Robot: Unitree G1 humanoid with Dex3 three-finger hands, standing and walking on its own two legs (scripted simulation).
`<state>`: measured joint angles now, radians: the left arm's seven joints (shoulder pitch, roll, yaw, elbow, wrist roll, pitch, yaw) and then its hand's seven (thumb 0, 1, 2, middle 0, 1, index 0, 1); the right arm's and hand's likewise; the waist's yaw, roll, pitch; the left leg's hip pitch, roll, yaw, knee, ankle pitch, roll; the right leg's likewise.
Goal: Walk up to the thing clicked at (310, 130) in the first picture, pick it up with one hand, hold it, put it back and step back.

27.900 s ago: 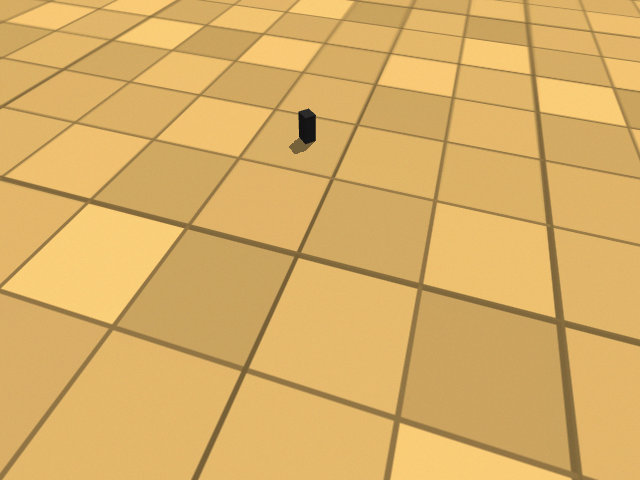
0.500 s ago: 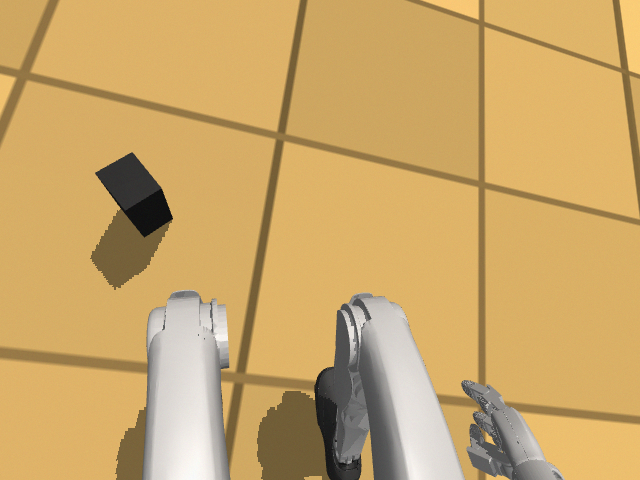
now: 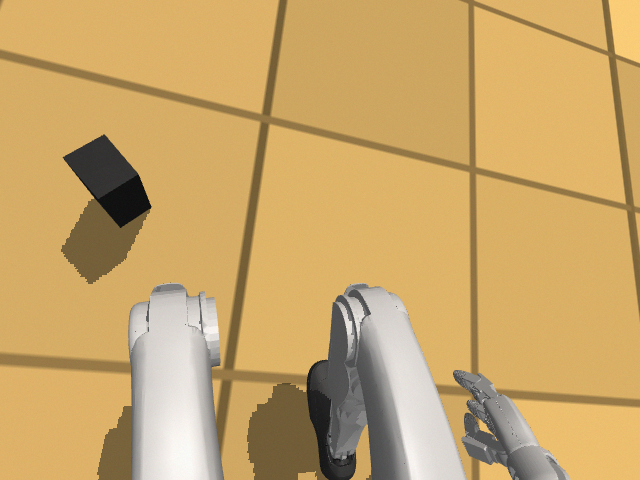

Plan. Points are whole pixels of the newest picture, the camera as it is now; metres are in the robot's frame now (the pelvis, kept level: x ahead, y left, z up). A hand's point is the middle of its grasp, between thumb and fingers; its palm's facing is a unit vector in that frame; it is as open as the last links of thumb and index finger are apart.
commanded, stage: approach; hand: left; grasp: from the side
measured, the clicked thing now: (113, 185) +0.49 +0.29 -0.29
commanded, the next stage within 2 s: close in in 0.46 s
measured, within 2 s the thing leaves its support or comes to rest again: neither
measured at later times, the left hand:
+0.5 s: hand out of the picture +0.43 +0.41 -0.18, palm faces +0.35 -0.93 +0.00, open 17.4 cm
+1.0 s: hand (68, 203) +0.45 +0.34 -0.26, palm faces +0.39 -0.92 -0.02, open 17.5 cm
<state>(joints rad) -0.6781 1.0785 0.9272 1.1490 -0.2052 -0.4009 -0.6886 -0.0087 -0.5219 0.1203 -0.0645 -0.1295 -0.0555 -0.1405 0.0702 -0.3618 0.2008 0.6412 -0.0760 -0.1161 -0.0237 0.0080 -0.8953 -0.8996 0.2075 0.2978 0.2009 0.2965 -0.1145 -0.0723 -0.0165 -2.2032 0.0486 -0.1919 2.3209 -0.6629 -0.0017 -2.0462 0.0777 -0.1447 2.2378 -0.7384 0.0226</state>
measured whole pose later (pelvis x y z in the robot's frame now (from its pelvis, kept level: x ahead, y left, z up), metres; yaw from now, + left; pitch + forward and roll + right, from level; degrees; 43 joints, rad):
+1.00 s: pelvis -0.01 +0.02 -0.08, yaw -8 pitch +12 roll -18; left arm -0.66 1.03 0.71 1.49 -0.12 -0.99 -0.17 -0.01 -0.61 0.10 -0.06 -0.16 -0.09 -0.14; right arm -0.19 -0.38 0.55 0.52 -0.35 0.07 0.06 0.00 -0.91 -0.90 0.21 0.30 0.20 0.30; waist -0.24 -0.31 0.31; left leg -2.24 0.06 -0.39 2.67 -0.70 0.01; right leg -2.04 0.17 -0.28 2.45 -0.70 0.07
